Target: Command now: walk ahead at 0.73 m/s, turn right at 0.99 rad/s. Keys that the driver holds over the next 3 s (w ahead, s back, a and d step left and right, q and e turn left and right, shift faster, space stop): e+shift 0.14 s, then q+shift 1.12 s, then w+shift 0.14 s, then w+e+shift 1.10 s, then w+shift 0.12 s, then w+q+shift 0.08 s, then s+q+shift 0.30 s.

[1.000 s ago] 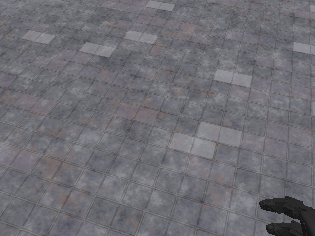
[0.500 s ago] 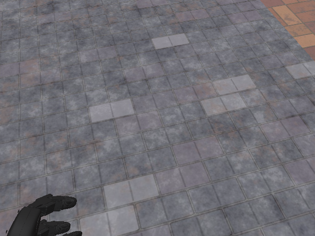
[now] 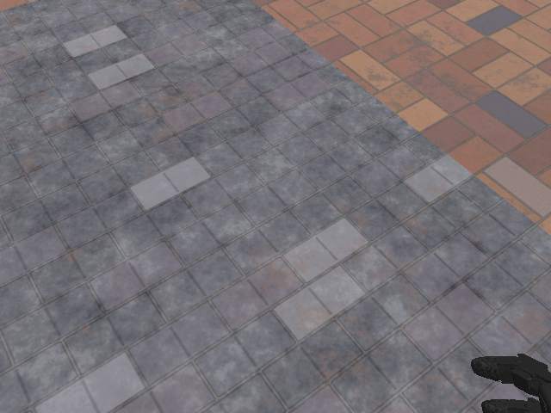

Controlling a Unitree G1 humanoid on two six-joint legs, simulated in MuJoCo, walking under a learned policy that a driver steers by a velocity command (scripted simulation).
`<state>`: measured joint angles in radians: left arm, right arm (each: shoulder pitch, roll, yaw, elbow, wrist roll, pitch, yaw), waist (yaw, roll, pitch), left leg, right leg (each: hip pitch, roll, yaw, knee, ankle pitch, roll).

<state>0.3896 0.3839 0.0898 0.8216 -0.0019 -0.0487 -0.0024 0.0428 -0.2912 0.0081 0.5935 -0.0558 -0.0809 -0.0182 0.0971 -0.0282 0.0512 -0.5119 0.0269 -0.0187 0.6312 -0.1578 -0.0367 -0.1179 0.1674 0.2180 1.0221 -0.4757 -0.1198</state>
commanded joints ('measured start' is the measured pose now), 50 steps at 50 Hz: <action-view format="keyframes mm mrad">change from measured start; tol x32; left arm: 1 -84 67 -12 -129 22 5 9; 50 -425 -29 10 -125 -3 33 34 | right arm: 1 255 -144 -74 6 -4 9 -8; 50 164 -211 -149 -86 74 109 -42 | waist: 1 -158 137 -219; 14 -77 55 -77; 19 -21 -208 -581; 35 -162 -87 -164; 38 -131 427 -26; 50 -106 157 -188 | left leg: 1 697 405 -571 -283 -74 193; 16 431 168 56 -153 707 149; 17 356 107 74 -5 601 104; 19 -12 -43 -80 620 -596 -15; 20 -49 0 -114 682 -581 -24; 36 260 46 111 0 -73 62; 38 385 272 -359 -239 453 237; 50 415 130 -414 -236 207 229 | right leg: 1 -628 -135 -119 395 98 35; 16 -62 -132 -230 -569 599 10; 19 537 -677 235 -429 1655 -315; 25 -131 -462 -143 -728 661 -155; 34 -90 -528 -314 -684 485 -73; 39 -605 -144 -237 162 -224 197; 50 -507 -101 -78 -178 179 199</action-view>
